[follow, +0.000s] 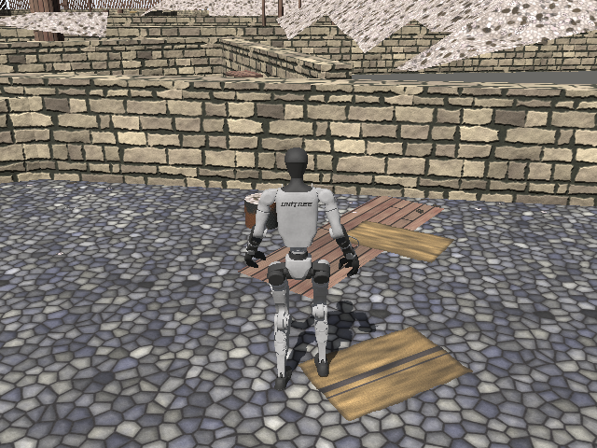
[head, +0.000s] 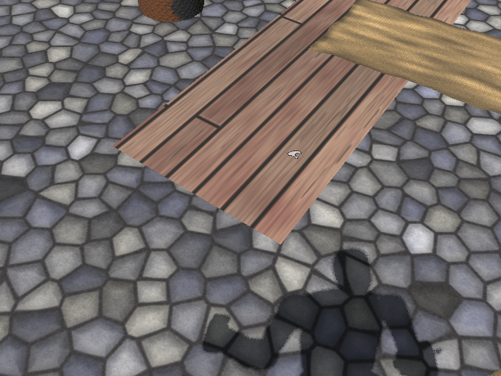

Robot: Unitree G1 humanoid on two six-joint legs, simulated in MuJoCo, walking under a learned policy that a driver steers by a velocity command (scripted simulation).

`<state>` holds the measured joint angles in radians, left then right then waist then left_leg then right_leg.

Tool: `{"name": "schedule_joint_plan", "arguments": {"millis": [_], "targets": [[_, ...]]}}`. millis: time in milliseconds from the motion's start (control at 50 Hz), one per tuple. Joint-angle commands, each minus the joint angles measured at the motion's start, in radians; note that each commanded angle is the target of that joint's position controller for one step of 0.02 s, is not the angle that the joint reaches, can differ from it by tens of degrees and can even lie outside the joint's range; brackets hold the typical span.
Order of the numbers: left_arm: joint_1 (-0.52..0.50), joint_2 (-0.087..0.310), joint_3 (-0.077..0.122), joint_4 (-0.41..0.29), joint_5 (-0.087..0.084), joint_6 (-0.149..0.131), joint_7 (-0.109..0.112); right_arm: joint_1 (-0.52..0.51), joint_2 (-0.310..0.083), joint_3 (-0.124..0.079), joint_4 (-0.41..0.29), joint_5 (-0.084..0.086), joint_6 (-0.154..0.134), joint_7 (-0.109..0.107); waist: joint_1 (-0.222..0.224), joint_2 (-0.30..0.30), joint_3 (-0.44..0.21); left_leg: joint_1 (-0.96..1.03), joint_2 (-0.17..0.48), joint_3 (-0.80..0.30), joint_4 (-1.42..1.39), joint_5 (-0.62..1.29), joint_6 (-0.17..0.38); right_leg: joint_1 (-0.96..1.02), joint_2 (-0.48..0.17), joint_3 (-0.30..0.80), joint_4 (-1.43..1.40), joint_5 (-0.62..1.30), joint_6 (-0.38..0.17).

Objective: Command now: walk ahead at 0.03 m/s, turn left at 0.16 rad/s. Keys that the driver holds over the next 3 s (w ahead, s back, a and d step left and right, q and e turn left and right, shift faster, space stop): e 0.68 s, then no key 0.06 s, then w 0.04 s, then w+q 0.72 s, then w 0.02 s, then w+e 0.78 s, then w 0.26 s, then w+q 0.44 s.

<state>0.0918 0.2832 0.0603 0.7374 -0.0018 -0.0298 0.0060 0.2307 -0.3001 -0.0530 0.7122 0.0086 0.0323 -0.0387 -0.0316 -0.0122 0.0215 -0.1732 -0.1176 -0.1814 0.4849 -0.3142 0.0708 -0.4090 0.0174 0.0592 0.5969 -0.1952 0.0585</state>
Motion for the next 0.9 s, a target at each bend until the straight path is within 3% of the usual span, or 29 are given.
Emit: {"name": "schedule_joint_plan", "arguments": {"millis": [20,40,60,80,100,120,160,180,280,320,340,360,380,400,420,440,480,560,640,700,740,760,780,800,820,840,860,880,900], "targets": [[0.004,0.094,0.022,-0.059,0.016,-0.036,-0.008,-0.009,-0.093,-0.012,-0.043,-0.003,-0.017,0.0,0.046,0.1,-0.085,0.029,0.225,-0.177,0.002,0.54,0.06,0.205,-0.052,0.033,-0.256,0.305,-0.062],[0.033,0.14,0.024,-0.058,0.031,-0.038,-0.003,0.037,-0.049,0.003,-0.04,-0.04,-0.032,0.003,0.017,-0.001,-0.159,-0.014,0.157,-0.102,0.077,0.374,0.009,0.364,-0.179,0.164,-0.226,0.633,-0.111],[0.008,0.125,0.011,-0.049,0.042,-0.032,-0.002,0.153,-0.044,0.001,-0.009,-0.046,-0.035,0.004,-0.059,-0.133,-0.176,-0.072,0.089,-0.041,0.107,-0.012,-0.053,0.409,-0.273,0.258,-0.146,0.834,-0.248],[-0.006,0.06,-0.006,-0.043,0.022,-0.025,-0.007,0.136,-0.075,-0.002,-0.001,-0.053,-0.03,0.003,-0.039,-0.167,-0.169,-0.058,0.105,0.0,0.085,-0.119,-0.098,0.352,-0.296,0.32,-0.173,0.721,-0.309],[-0.012,0.066,-0.006,-0.037,0.01,-0.021,-0.015,0.091,-0.097,-0.01,-0.002,-0.043,-0.026,0.003,-0.02,-0.158,-0.134,-0.056,0.106,0.019,0.051,-0.076,-0.109,0.322,-0.25,0.315,-0.185,0.587,-0.29],[-0.015,0.105,0.005,-0.034,0.003,-0.013,-0.018,0.06,-0.097,-0.014,0.002,-0.034,-0.02,0.0,-0.014,-0.145,-0.131,-0.048,0.096,0.04,0.026,-0.025,-0.111,0.307,-0.21,0.3,-0.182,0.458,-0.258],[-0.033,0.177,0.025,-0.051,-0.012,-0.009,-0.016,0.03,-0.116,-0.025,-0.004,-0.027,-0.009,-0.003,-0.005,-0.122,-0.098,-0.056,0.078,0.074,0.027,0.021,-0.101,0.265,-0.186,0.308,-0.18,0.373,-0.239],[-0.029,0.187,0.03,-0.053,-0.014,-0.007,-0.013,0.033,-0.107,-0.026,-0.003,-0.024,-0.009,-0.005,-0.007,-0.122,-0.105,-0.045,0.071,0.09,0.035,0.026,-0.096,0.255,-0.181,0.32,-0.175,0.385,-0.239],[0.0,0.176,0.038,-0.063,-0.022,0.015,0.009,0.04,-0.064,-0.032,0.001,-0.015,-0.018,-0.009,0.004,-0.124,-0.16,-0.071,0.048,0.115,0.073,-0.024,-0.085,0.288,-0.2,0.408,-0.157,0.451,-0.272],[-0.032,0.175,0.042,-0.079,-0.028,0.031,0.016,0.065,-0.058,-0.036,0.01,-0.011,-0.022,-0.005,-0.014,-0.1,-0.151,-0.019,0.06,0.115,0.002,0.024,-0.075,0.227,-0.168,0.388,-0.137,0.401,-0.245],[-0.059,0.163,0.04,-0.094,-0.033,0.037,0.017,0.078,-0.078,-0.043,0.014,-0.012,-0.023,-0.004,-0.018,-0.058,-0.136,0.046,0.098,0.097,-0.047,0.121,-0.06,0.145,-0.12,0.336,-0.1,0.347,-0.209],[-0.063,0.138,0.035,-0.107,-0.038,0.039,0.015,0.068,-0.126,-0.057,0.01,-0.016,-0.019,-0.007,0.002,0.043,-0.107,0.112,0.186,0.028,-0.08,0.327,-0.02,0.021,-0.039,0.238,-0.024,0.218,-0.157],[-0.056,0.124,0.031,-0.114,-0.037,0.037,0.011,0.057,-0.177,-0.072,0.003,-0.028,-0.016,-0.009,0.006,0.188,-0.063,0.16,0.334,-0.115,-0.126,0.567,0.077,-0.141,0.072,0.098,0.086,-0.044,-0.091],[-0.03,0.147,0.041,-0.104,-0.02,0.033,0.005,0.015,-0.155,-0.066,-0.023,-0.043,-0.02,-0.012,0.011,0.212,-0.06,0.178,0.488,-0.2,-0.133,0.765,0.186,-0.214,0.066,0.056,0.295,-0.372,-0.053],[-0.004,0.183,0.059,-0.086,-0.017,0.035,0.001,-0.008,-0.125,-0.054,-0.044,-0.043,-0.023,-0.015,0.02,0.117,-0.056,0.173,0.515,-0.183,-0.124,0.835,0.219,-0.236,0.036,0.078,0.463,-0.412,-0.031],[0.02,0.176,0.065,-0.07,-0.023,0.047,0.0,-0.049,-0.111,-0.048,-0.059,-0.032,-0.028,-0.016,0.047,0.058,-0.042,0.17,0.476,-0.11,-0.11,0.817,0.196,-0.243,0.02,0.085,0.533,-0.377,-0.011],[0.015,0.124,0.049,-0.067,-0.026,0.064,0.002,-0.063,-0.116,-0.049,-0.056,-0.006,-0.035,-0.017,0.038,0.079,-0.003,0.212,0.396,0.004,-0.099,0.81,0.136,-0.297,0.0,0.063,0.516,-0.253,0.023],[-0.07,0.089,0.028,-0.129,-0.035,0.065,-0.021,0.001,-0.139,-0.057,-0.045,-0.015,-0.011,-0.025,-0.021,0.121,-0.014,0.262,0.367,0.108,-0.108,0.805,0.138,-0.261,-0.025,-0.03,0.375,-0.168,0.051],[-0.082,0.089,0.023,-0.168,-0.029,0.063,-0.042,0.0,-0.18,-0.069,-0.046,-0.009,0.0,-0.016,-0.029,0.145,-0.028,0.222,0.39,0.17,-0.104,0.798,0.139,-0.139,-0.044,-0.098,0.221,-0.157,0.026],[-0.06,0.1,0.034,-0.179,-0.026,0.07,-0.045,-0.01,-0.188,-0.072,-0.042,0.008,-0.009,-0.001,-0.018,0.16,-0.036,0.183,0.398,0.196,-0.054,0.799,0.121,-0.037,-0.021,-0.139,0.109,-0.156,-0.012],[0.021,0.104,0.046,-0.165,-0.019,0.074,-0.038,-0.037,-0.183,-0.068,-0.035,0.028,-0.024,0.008,0.041,0.148,-0.069,0.143,0.372,0.229,0.067,0.826,0.081,0.113,0.02,-0.16,-0.082,-0.043,-0.065],[0.094,0.135,0.061,-0.15,-0.015,0.074,-0.027,-0.004,-0.163,-0.062,-0.019,0.029,-0.037,0.013,0.072,0.103,-0.124,0.063,0.327,0.273,0.179,0.71,0.029,0.285,0.028,-0.124,-0.195,0.116,-0.107],[0.186,0.224,0.082,-0.148,-0.016,0.075,-0.007,0.005,-0.109,-0.041,-0.038,-0.016,-0.048,0.016,0.09,-0.07,-0.218,-0.184,0.266,0.315,0.401,0.277,-0.048,0.561,-0.163,0.137,-0.163,0.391,-0.187],[0.223,0.283,0.084,-0.149,0.002,0.057,-0.005,-0.012,-0.058,-0.018,-0.077,-0.03,-0.06,0.023,0.097,-0.23,-0.292,-0.434,0.115,0.239,0.624,-0.396,-0.089,0.618,-0.431,0.534,-0.248,0.269,-0.429],[0.253,0.191,0.058,-0.116,-0.007,0.034,-0.011,-0.039,-0.127,-0.039,-0.052,0.006,-0.06,0.038,0.137,-0.098,-0.252,-0.47,0.167,0.133,0.725,-0.395,-0.096,0.537,-0.434,0.504,-0.312,0.0,-0.446],[0.211,0.159,0.046,-0.1,-0.016,0.016,-0.012,-0.063,-0.137,-0.043,-0.06,0.03,-0.059,0.047,0.114,-0.106,-0.129,-0.518,0.2,0.142,0.712,-0.311,-0.079,0.456,-0.378,0.407,-0.35,-0.243,-0.386],[0.16,0.147,0.042,-0.092,-0.018,0.006,-0.011,-0.073,-0.138,-0.046,-0.051,0.024,-0.057,0.045,0.087,-0.084,-0.059,-0.519,0.22,0.151,0.659,-0.234,-0.066,0.38,-0.318,0.345,-0.382,-0.377,-0.317],[0.114,0.14,0.037,-0.091,-0.013,-0.003,-0.009,-0.076,-0.147,-0.051,-0.045,0.01,-0.055,0.038,0.073,-0.105,-0.006,-0.506,0.231,0.149,0.614,-0.146,-0.07,0.315,-0.287,0.298,-0.421,-0.38,-0.283],[0.099,0.135,0.033,-0.089,-0.002,-0.013,-0.006,-0.052,-0.14,-0.051,-0.031,0.006,-0.056,0.037,0.056,-0.123,0.011,-0.465,0.233,0.148,0.615,-0.061,-0.073,0.264,-0.265,0.254,-0.453,-0.338,-0.269]]}}
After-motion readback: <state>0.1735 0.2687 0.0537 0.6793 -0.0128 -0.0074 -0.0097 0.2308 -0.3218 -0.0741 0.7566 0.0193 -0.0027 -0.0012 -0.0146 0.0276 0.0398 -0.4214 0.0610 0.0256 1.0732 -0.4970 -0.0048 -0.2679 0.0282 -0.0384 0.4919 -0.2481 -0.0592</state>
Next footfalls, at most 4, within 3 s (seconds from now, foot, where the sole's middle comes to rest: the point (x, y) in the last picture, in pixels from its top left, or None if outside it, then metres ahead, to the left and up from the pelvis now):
0.02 right None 0.10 -0.13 -0.78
0.78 right None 0.04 -0.17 -0.78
1.34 left None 0.34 0.05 -0.78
1.88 right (308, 307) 0.67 -0.17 -0.78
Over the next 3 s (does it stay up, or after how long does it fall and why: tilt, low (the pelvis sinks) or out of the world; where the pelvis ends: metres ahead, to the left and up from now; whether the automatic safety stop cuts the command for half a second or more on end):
stays up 1.07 -0.25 0.00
